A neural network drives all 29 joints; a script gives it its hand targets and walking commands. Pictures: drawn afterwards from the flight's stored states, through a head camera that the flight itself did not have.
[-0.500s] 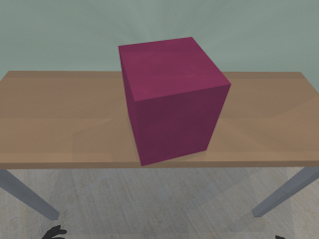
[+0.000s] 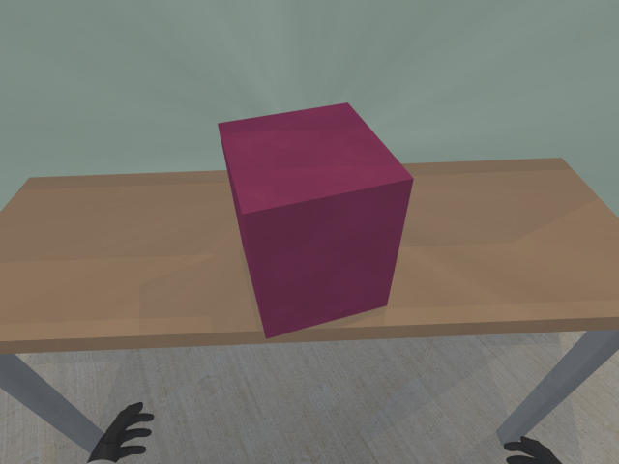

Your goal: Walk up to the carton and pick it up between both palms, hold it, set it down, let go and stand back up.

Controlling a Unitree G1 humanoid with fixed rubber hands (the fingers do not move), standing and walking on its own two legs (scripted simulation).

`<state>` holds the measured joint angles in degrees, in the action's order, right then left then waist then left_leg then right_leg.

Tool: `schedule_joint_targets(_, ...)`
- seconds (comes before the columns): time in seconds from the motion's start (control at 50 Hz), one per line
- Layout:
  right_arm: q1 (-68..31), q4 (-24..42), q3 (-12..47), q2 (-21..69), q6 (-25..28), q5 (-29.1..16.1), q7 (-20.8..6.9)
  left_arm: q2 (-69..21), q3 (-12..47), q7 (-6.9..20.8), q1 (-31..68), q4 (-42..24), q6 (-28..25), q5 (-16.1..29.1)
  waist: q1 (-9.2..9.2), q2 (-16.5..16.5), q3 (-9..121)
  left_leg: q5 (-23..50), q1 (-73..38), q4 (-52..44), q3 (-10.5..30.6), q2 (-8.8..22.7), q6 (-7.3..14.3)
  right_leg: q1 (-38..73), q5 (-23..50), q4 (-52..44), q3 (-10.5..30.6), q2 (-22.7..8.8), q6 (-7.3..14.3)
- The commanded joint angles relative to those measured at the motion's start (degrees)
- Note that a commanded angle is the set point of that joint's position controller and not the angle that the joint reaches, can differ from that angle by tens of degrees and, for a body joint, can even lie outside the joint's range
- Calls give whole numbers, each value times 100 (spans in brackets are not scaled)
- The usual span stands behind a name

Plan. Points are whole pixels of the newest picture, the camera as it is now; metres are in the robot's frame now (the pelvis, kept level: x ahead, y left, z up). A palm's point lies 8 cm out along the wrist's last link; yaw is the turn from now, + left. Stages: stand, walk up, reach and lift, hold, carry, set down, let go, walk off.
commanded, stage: reach and lift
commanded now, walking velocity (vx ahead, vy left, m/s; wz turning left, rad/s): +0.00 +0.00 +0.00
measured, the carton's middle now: (307, 219) +0.47 +0.01 +0.09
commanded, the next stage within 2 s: none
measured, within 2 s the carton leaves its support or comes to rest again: neither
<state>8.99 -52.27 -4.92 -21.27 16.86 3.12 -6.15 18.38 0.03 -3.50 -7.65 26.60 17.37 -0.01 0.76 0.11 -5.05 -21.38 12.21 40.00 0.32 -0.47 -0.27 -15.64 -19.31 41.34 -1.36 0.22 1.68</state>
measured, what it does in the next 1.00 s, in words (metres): stands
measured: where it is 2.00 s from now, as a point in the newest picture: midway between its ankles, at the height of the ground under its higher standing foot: outside the picture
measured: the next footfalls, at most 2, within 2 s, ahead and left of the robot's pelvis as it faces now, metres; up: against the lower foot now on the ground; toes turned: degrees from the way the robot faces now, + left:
none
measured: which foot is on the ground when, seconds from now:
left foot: down 0.00-1.00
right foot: down 0.00-1.00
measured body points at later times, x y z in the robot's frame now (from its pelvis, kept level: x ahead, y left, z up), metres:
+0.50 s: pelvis -0.03 -0.03 +0.01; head -0.07 -0.06 +0.46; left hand +0.16 +0.23 +0.00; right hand +0.16 -0.29 -0.03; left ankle +0.01 +0.13 -0.72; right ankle +0.04 -0.10 -0.72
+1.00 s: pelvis -0.01 -0.02 +0.01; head -0.04 -0.04 +0.46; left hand +0.19 +0.20 +0.05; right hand +0.20 -0.28 +0.03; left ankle +0.01 +0.13 -0.72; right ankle +0.04 -0.10 -0.72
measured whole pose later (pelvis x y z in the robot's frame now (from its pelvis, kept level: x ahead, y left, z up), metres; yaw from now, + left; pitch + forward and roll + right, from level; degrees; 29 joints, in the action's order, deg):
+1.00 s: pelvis -0.01 -0.02 +0.01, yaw +0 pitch -9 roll +3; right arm 16.0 -9.5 -4.9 -23.2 -1.3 -12.0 -11.9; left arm 8.2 0.0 -12.6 -16.1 -2.2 14.2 0.2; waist -1.5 0.1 -5.1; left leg -14.4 4.9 27.8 0.3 -0.5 -1.1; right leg -10.5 -15.0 34.0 -1.4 0.2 3.2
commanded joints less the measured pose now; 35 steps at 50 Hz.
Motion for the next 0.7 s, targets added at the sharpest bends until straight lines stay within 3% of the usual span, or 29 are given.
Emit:
schedule_joint_targets(0.0, -46, 1417, -677, -1399, -33, -347, -25, 353, -696, -178, 62, -1384, -195, -152, -186, -381, 641, 1235, 841, -1838, -189, 272, 162, 1806, 2037, -1311, -93, 352, 80)
schedule_joint_targets(0.1, 155, 1836, -382, -1220, -487, -480, -143, 266, -934, -269, 159, -1684, -313, -235, -185, -281, 327, 541, 1658, -2324, -242, 308, 306, 2391, 1591, -1429, 163, 262, -73)
schedule_joint_targets(0.18, 119, 2630, -315, -998, -683, -518, -138, 314, -951, -348, 307, -2080, -515, -38, -234, -658, 415, 547, 1412, -2173, -325, 129, 279, 2051, 795, -1827, 541, -7, -87)
schedule_joint_targets(0.28, 186, 3682, -258, -681, -965, -557, -75, 424, -879, -450, 482, -2364, -636, 281, -303, -1101, 350, 452, 926, -1935, -376, -57, 243, 1279, -962, -2497, 1094, -423, -116)
schedule_joint_targets(0.38, 375, 4220, -227, -580, -1352, -650, -40, 315, -842, -471, 442, -2532, -524, 411, -279, -1168, 142, 410, 658, -1941, -374, -116, 267, 943, -1728, -2837, 1286, -623, -93)
schedule_joint_targets(0.54, 161, 5030, -357, -816, -1697, -921, -124, 7, -652, -605, 391, -3178, -358, 597, -320, -1063, 273, 190, 652, -2141, -248, 29, 256, 1064, -1614, -2788, 1035, -526, -26)
schedule_joint_targets(0.68, -61, 5186, -396, -1120, -1716, -1216, -383, -490, -377, -794, 250, -3647, -434, 535, -318, -630, 365, -642, 1530, -2590, -29, 363, 324, 1798, -1061, -2234, 719, -166, -21)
